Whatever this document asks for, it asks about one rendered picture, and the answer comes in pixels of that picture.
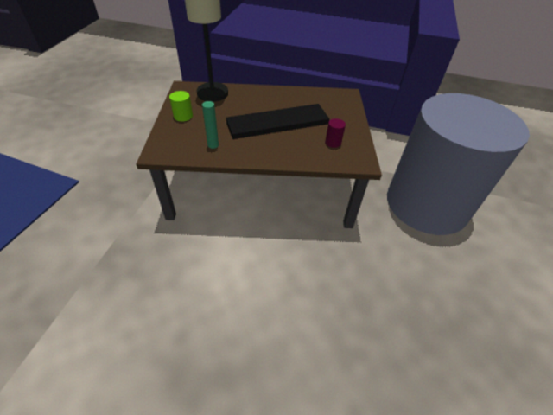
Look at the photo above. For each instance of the armchair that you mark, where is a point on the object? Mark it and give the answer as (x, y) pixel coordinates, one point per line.
(38, 25)

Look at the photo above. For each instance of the sofa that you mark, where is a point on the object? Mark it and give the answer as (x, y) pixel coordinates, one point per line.
(395, 52)

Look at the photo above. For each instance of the coffee table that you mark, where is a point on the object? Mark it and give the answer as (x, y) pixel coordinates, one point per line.
(182, 145)

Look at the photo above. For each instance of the desk lamp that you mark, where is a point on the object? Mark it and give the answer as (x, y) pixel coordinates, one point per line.
(207, 11)

